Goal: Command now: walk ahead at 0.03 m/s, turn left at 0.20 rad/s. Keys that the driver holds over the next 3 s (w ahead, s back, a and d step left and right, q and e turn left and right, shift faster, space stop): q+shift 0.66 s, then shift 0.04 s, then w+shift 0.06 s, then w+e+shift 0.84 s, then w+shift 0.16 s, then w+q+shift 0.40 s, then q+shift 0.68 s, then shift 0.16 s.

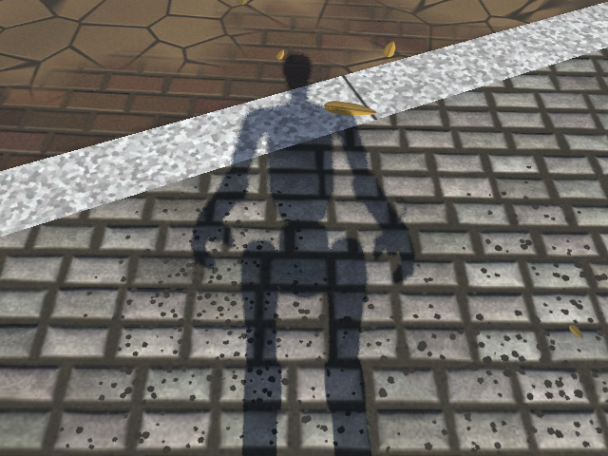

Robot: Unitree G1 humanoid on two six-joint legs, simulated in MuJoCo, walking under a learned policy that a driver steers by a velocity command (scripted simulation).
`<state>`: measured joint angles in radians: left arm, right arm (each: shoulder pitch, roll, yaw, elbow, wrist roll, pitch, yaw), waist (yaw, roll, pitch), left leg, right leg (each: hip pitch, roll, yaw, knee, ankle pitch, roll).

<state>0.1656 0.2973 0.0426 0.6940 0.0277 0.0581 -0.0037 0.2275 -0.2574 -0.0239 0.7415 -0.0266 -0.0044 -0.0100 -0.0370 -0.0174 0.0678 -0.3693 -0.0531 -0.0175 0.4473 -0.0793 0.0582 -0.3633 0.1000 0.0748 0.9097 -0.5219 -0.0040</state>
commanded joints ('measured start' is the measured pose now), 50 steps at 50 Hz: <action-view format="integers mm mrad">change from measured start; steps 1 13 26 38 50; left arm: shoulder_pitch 138 -52 104 28 -70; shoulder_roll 58 46 142 86 82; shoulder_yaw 1 -13 50 15 10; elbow -18 -95 -32 -64 -89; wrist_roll -8 3 -28 18 -19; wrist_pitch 6 -68 -65 -32 -85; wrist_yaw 17 61 13 -8 -63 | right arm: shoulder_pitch -6 107 98 49 96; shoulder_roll -168 -123 -156 -206 -214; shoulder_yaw -51 -89 -89 -90 -70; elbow -55 -48 -146 -151 -82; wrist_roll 2 1 -9 10 -7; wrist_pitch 13 63 47 37 -65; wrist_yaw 21 46 44 25 17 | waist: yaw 61 -18 -43 -3 -19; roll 185 -82 32 150 97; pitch -107 -69 -187 -145 35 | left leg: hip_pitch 70 -243 312 215 234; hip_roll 180 26 65 167 320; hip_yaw -353 14 -15 -400 -276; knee -200 751 -34 -212 -337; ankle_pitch -55 -304 -69 -439 -501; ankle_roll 138 -100 19 182 143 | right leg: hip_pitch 87 234 64 -237 -174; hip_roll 19 -315 -332 -133 -138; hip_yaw -48 -10 -276 -53 -93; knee -170 -599 -24 58 -264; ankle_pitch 31 745 631 200 211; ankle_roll -21 -193 -14 57 -88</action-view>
